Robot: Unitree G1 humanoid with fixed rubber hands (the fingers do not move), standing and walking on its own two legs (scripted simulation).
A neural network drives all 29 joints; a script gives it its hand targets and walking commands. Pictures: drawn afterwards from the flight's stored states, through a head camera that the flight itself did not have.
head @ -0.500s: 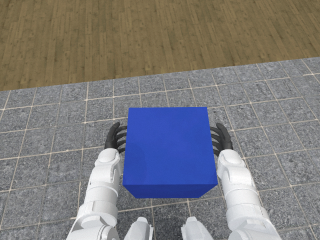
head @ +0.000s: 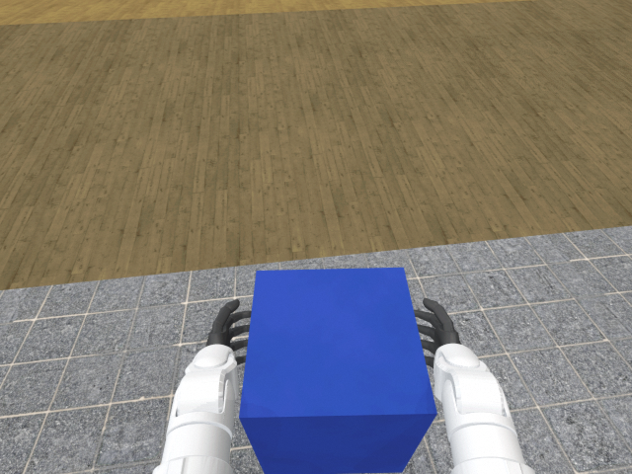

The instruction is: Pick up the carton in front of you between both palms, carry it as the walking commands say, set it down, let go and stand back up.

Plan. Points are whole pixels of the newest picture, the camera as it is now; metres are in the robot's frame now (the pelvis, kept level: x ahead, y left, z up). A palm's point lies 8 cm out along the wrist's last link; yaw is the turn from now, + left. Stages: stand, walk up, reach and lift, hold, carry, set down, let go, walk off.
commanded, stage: reach and lift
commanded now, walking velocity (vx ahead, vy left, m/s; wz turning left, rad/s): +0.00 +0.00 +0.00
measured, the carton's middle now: (331, 375) +0.29 +0.00 -0.05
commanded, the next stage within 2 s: hold in 0.96 s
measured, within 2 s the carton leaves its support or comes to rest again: neither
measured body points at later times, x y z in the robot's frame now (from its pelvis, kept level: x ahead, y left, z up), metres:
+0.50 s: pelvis -0.01 +0.00 +0.00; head -0.03 +0.00 +0.45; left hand +0.30 +0.15 +0.02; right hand +0.30 -0.15 +0.02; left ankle +0.01 +0.13 -0.74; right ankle +0.01 -0.13 -0.74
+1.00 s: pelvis +0.00 +0.00 +0.01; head -0.03 +0.00 +0.46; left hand +0.30 +0.15 +0.03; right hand +0.30 -0.15 +0.04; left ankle +0.01 +0.13 -0.74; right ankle +0.01 -0.13 -0.74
